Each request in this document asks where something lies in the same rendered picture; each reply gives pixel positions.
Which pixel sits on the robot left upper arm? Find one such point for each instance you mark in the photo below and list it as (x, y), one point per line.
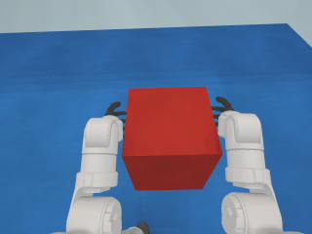
(94, 215)

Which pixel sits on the left robot hand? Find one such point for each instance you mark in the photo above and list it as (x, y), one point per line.
(112, 107)

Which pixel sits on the right robot hand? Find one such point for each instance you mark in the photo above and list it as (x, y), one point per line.
(226, 104)

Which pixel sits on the left robot forearm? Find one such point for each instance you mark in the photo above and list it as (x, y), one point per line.
(98, 163)

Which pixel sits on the right robot forearm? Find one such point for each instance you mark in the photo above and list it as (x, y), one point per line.
(244, 151)

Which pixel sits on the robot right upper arm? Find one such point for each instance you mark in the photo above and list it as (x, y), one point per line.
(251, 213)

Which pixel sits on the carton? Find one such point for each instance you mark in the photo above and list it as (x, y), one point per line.
(170, 138)

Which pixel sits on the left robot foot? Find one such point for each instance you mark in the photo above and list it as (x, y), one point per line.
(143, 227)

